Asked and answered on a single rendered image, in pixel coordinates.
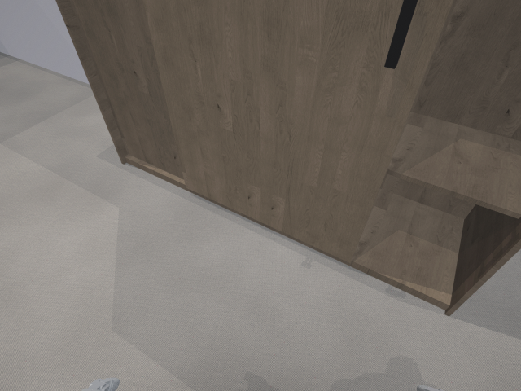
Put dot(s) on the handle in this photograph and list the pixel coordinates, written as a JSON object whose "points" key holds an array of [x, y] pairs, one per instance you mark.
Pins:
{"points": [[402, 27]]}

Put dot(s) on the wardrobe door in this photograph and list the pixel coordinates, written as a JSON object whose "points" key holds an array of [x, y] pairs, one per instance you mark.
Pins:
{"points": [[282, 110], [118, 37]]}

